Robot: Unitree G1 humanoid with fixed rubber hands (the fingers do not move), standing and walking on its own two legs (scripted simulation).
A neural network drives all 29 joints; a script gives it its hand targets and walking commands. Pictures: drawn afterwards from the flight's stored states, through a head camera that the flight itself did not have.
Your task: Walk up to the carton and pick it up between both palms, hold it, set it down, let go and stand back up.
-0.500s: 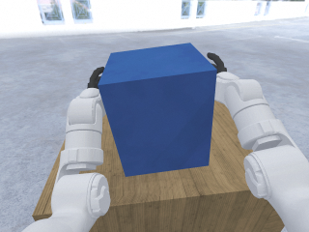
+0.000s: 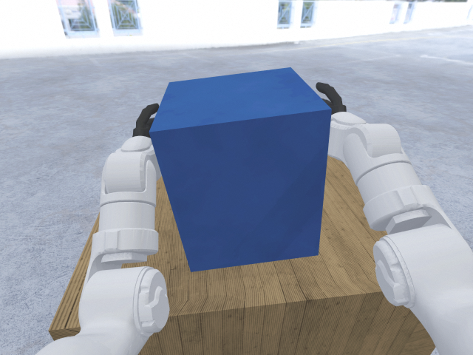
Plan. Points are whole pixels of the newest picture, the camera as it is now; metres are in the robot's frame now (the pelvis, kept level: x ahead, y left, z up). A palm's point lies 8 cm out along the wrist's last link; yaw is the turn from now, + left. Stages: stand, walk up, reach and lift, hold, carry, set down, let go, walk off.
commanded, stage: hold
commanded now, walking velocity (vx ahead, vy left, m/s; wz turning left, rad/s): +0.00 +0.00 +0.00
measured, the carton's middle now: (242, 166) +0.36 +0.00 +0.24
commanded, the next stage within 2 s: none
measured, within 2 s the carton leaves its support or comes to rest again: neither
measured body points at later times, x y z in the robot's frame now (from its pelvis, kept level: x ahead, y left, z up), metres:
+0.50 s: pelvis +0.00 +0.00 +0.00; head -0.10 +0.03 +0.44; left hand +0.38 +0.16 +0.28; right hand +0.38 -0.14 +0.31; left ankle +0.04 +0.12 -0.75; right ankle -0.02 -0.11 -0.75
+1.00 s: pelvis +0.00 +0.00 +0.00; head -0.10 +0.03 +0.44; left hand +0.38 +0.16 +0.28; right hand +0.38 -0.14 +0.31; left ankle +0.04 +0.12 -0.75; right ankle -0.02 -0.11 -0.75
